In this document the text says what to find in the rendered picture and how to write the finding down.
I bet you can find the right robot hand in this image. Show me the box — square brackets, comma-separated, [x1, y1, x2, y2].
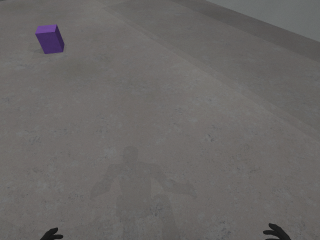
[263, 223, 291, 240]

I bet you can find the carton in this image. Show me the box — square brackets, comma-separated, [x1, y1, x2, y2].
[35, 24, 65, 54]

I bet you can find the left robot hand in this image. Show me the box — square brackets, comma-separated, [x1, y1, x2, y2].
[40, 227, 63, 240]

